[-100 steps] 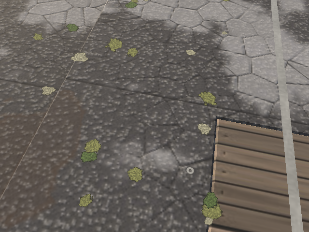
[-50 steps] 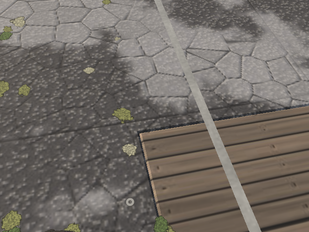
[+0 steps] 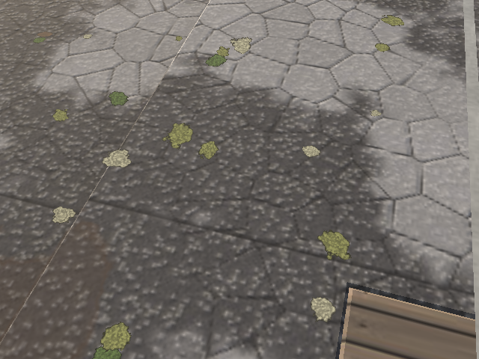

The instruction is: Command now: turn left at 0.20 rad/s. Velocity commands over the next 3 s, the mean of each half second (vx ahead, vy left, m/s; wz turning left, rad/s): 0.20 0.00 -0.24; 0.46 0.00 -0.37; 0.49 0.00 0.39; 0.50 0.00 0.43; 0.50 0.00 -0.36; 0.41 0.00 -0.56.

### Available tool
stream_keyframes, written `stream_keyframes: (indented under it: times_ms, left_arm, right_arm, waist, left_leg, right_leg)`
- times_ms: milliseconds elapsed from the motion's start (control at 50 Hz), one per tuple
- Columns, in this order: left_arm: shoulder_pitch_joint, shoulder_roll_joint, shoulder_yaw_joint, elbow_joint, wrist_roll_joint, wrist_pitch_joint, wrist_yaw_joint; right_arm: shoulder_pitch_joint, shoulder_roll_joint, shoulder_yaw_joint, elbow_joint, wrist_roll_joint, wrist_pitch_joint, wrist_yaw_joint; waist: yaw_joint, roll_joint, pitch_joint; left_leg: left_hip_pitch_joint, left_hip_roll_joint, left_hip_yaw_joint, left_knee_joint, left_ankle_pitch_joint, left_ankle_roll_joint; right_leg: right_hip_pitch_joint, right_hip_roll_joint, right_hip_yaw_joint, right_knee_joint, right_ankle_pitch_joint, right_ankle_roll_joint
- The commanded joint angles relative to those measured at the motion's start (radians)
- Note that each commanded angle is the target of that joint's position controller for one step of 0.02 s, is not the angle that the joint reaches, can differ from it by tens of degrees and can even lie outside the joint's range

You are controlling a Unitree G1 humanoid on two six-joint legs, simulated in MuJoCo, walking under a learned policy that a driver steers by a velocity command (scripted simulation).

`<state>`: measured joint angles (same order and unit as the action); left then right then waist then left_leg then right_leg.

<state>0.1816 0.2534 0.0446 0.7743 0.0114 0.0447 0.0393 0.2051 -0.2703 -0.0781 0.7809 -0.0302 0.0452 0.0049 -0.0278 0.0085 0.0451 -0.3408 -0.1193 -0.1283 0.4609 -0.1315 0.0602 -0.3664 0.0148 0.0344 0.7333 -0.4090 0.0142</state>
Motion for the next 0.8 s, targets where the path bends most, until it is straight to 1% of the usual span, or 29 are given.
stream_keyframes:
  times_ms: [20,40,60,80,100,120,140,160,180,200,220,260,300,340,380,420,440,460,480,500,520,540,580,620,660,700,760,780,800]
  left_arm:
    - [0.126,0.049,0.009,-0.022,-0.002,-0.022,0.005]
    - [0.121,0.044,0.003,-0.021,0.006,-0.031,0.005]
    - [0.089,0.072,-0.004,-0.035,0.027,-0.043,0.006]
    - [0.011,0.133,-0.002,-0.055,0.029,-0.049,-0.005]
    - [-0.034,0.101,-0.008,-0.053,0.026,-0.055,-0.015]
    - [-0.066,0.092,-0.011,-0.053,0.013,-0.061,-0.022]
    - [-0.048,0.107,-0.006,-0.041,0.009,-0.061,-0.024]
    - [-0.003,0.148,0.009,-0.027,0.004,-0.058,-0.022]
    - [0.058,0.176,0.025,-0.010,0.006,-0.052,-0.024]
    - [0.123,0.181,0.033,0.009,0.007,-0.047,-0.026]
    - [0.168,0.174,0.037,0.025,0.006,-0.045,-0.027]
    - [0.205,0.163,0.046,0.044,0.006,-0.048,-0.027]
    - [0.209,0.161,0.057,0.052,0.009,-0.053,-0.029]
    - [0.198,0.164,0.067,0.053,0.009,-0.057,-0.034]
    - [0.155,0.169,0.077,0.041,0.008,-0.057,-0.042]
    - [0.064,0.163,0.083,0.014,0.002,-0.050,-0.045]
    - [0.045,0.129,0.078,0.000,-0.004,-0.059,-0.044]
    - [0.057,0.035,0.052,-0.029,-0.011,-0.071,-0.048]
    - [0.022,0.059,0.049,-0.056,0.004,-0.075,-0.045]
    - [0.002,0.122,0.059,-0.055,0.023,-0.074,-0.050]
    - [0.034,0.120,0.061,-0.027,0.023,-0.074,-0.063]
    - [0.065,0.110,0.060,-0.009,0.021,-0.071,-0.073]
    - [0.050,0.102,0.057,-0.013,0.033,-0.060,-0.093]
    - [-0.003,0.085,0.049,-0.043,0.030,-0.055,-0.103]
    - [-0.076,0.075,0.040,-0.079,0.029,-0.053,-0.113]
    - [-0.137,0.057,0.026,-0.109,0.027,-0.053,-0.125]
    - [-0.228,0.041,0.008,-0.154,0.027,-0.053,-0.139]
    - [-0.236,0.041,0.005,-0.160,0.030,-0.053,-0.137]
    - [-0.219,0.044,0.006,-0.159,0.032,-0.053,-0.130]
  right_arm:
    - [-0.020,-0.111,-0.018,-0.045,0.007,-0.003,-0.008]
    - [0.003,-0.079,-0.004,-0.032,0.011,-0.003,-0.015]
    - [0.065,-0.009,0.019,-0.017,0.011,-0.005,-0.018]
    - [0.050,-0.030,0.014,-0.019,0.018,-0.006,-0.021]
    - [0.024,-0.065,0.009,-0.005,0.004,-0.005,-0.022]
    - [0.011,-0.061,0.010,0.003,0.009,-0.009,-0.017]
    - [-0.005,-0.056,0.013,0.008,0.007,-0.016,-0.014]
    - [-0.026,-0.069,0.009,0.002,-0.003,-0.022,-0.011]
    - [-0.045,-0.084,0.007,-0.004,-0.009,-0.030,-0.009]
    - [-0.071,-0.092,0.005,-0.013,-0.011,-0.037,-0.007]
    - [-0.094,-0.088,0.006,-0.024,-0.009,-0.044,-0.006]
    - [-0.132,-0.071,0.012,-0.040,0.002,-0.060,-0.005]
    - [-0.151,-0.060,0.017,-0.050,0.008,-0.077,-0.002]
    - [-0.151,-0.052,0.022,-0.058,0.012,-0.089,-0.001]
    - [-0.114,-0.048,0.025,-0.057,0.017,-0.097,-0.006]
    - [0.017,-0.040,0.026,-0.019,0.019,-0.104,-0.023]
    - [0.097,-0.096,0.011,0.002,0.013,-0.110,-0.039]
    - [0.185,-0.189,-0.005,0.002,-0.002,-0.112,-0.056]
    - [0.161,-0.286,-0.029,0.000,-0.014,-0.105,-0.061]
    - [0.117,-0.213,-0.018,0.000,-0.016,-0.105,-0.055]
    - [0.069,-0.135,0.004,-0.015,-0.004,-0.113,-0.044]
    - [0.051,-0.102,0.014,-0.022,-0.003,-0.121,-0.037]
    - [0.083,-0.096,0.019,-0.006,0.000,-0.136,-0.032]
    - [0.130,-0.098,0.017,0.016,0.004,-0.145,-0.020]
    - [0.154,-0.089,0.020,0.031,0.005,-0.148,-0.012]
    - [0.149,-0.085,0.022,0.037,0.005,-0.149,-0.010]
    - [0.175,-0.113,0.017,0.058,0.009,-0.149,-0.015]
    - [0.196,-0.116,0.017,0.071,0.009,-0.147,-0.017]
    - [0.211,-0.124,0.018,0.085,0.010,-0.145,-0.018]
  waist:
    - [0.044,0.116,-0.125]
    - [0.040,0.070,-0.106]
    - [0.001,-0.108,-0.111]
    - [-0.021,-0.200,-0.035]
    - [-0.021,-0.166,-0.004]
    - [-0.032,-0.153,0.003]
    - [-0.018,-0.161,-0.014]
    - [0.006,-0.198,-0.016]
    - [0.036,-0.208,-0.012]
    - [0.064,-0.189,-0.003]
    - [0.078,-0.167,0.011]
    - [0.090,-0.145,0.017]
    - [0.091,-0.141,-0.005]
    - [0.083,-0.142,-0.026]
    - [0.054,-0.144,-0.042]
    - [-0.035,-0.111,-0.050]
    - [-0.068,-0.042,-0.079]
    - [-0.091,0.164,-0.144]
    - [-0.083,0.211,-0.057]
    - [-0.039,0.094,0.036]
    - [-0.010,0.057,0.067]
    - [0.007,0.071,0.068]
    - [0.005,0.094,0.047]
    - [0.000,0.090,0.037]
    - [-0.009,0.092,0.051]
    - [-0.011,0.099,0.064]
    - [-0.026,0.100,0.077]
    - [-0.027,0.094,0.072]
    - [-0.014,0.096,0.053]
  left_leg:
    - [0.050,0.246,-0.252,-0.103,0.011,0.110]
    - [0.002,0.214,-0.231,-0.081,-0.071,0.061]
    - [-0.026,0.134,-0.139,0.042,-0.208,0.007]
    - [-0.026,0.027,-0.001,0.038,-0.285,-0.026]
    - [0.095,0.080,0.005,0.105,-0.263,-0.036]
    - [0.134,0.073,0.025,0.092,-0.186,-0.038]
    - [0.133,0.058,0.055,0.080,-0.150,-0.043]
    - [0.084,0.040,0.090,0.108,-0.164,-0.048]
    - [-0.003,0.030,0.113,0.165,-0.232,-0.054]
    - [-0.099,0.036,0.110,0.217,-0.291,-0.060]
    - [-0.172,0.051,0.098,0.248,-0.313,-0.066]
    - [-0.233,0.068,0.089,0.258,-0.320,-0.073]
    - [-0.213,0.066,0.092,0.233,-0.325,-0.072]
    - [-0.149,0.058,0.097,0.177,-0.329,-0.061]
    - [-0.020,0.045,0.101,0.069,-0.292,-0.042]
    - [0.280,0.046,0.119,-0.165,-0.103,-0.021]
    - [0.520,0.130,0.058,-0.163,-0.097,-0.012]
    - [0.644,0.392,-0.208,-0.268,-0.408,0.022]
    - [0.518,0.556,-0.488,-0.359,-0.604,0.115]
    - [0.434,0.539,-0.434,-0.342,-0.594,0.147]
    - [0.399,0.467,-0.331,-0.346,-0.503,0.122]
    - [0.386,0.414,-0.217,-0.351,-0.357,0.095]
    - [0.381,0.356,-0.063,-0.334,-0.100,0.080]
    - [0.382,0.344,0.025,-0.315,0.107,0.078]
    - [0.365,0.337,0.092,-0.312,0.237,0.082]
    - [0.330,0.319,0.160,-0.312,0.294,0.074]
    - [0.320,0.333,0.219,-0.310,0.374,0.061]
    - [0.336,0.343,0.230,-0.287,0.459,0.059]
    - [0.360,0.351,0.245,-0.235,0.629,0.055]
  right_leg:
    - [0.180,0.019,-0.056,-0.244,0.097,-0.039]
    - [0.245,-0.011,-0.010,-0.389,0.152,-0.056]
    - [0.262,-0.202,0.239,-0.540,0.060,-0.084]
    - [0.093,-0.340,0.421,-0.589,0.105,-0.164]
    - [-0.010,-0.317,0.394,-0.580,0.112,-0.193]
    - [-0.015,-0.247,0.328,-0.549,0.141,-0.172]
    - [0.028,-0.190,0.287,-0.538,0.082,-0.149]
    - [0.093,-0.163,0.293,-0.532,0.027,-0.150]
    - [0.174,-0.166,0.332,-0.533,-0.010,-0.177]
    - [0.250,-0.188,0.390,-0.542,-0.064,-0.208]
    - [0.306,-0.205,0.433,-0.550,-0.100,-0.231]
    - [0.368,-0.205,0.463,-0.550,-0.090,-0.254]
    - [0.377,-0.187,0.461,-0.538,-0.033,-0.263]
    - [0.341,-0.168,0.455,-0.520,0.011,-0.264]
    - [0.247,-0.140,0.448,-0.500,0.039,-0.249]
    - [0.038,-0.067,0.393,-0.421,0.036,-0.188]
    - [-0.170,-0.013,0.336,-0.317,-0.055,-0.138]
    - [-0.305,0.075,0.183,-0.037,-0.175,-0.090]
    - [-0.445,0.104,0.070,0.124,-0.149,-0.083]
    - [-0.463,-0.002,0.088,0.222,-0.066,-0.087]
    - [-0.450,-0.012,0.089,0.252,0.007,-0.078]
    - [-0.430,-0.021,0.077,0.272,0.061,-0.063]
    - [-0.428,-0.030,0.037,0.353,0.134,-0.046]
    - [-0.453,-0.037,0.016,0.376,0.179,-0.038]
    - [-0.461,-0.042,-0.010,0.320,0.223,-0.028]
    - [-0.408,-0.048,-0.047,0.192,0.292,-0.030]
    - [-0.293,-0.042,-0.124,-0.006,0.318,-0.064]
    - [-0.248,-0.027,-0.143,-0.054,0.299,-0.084]
    - [-0.187,0.002,-0.162,-0.087,0.273,-0.108]
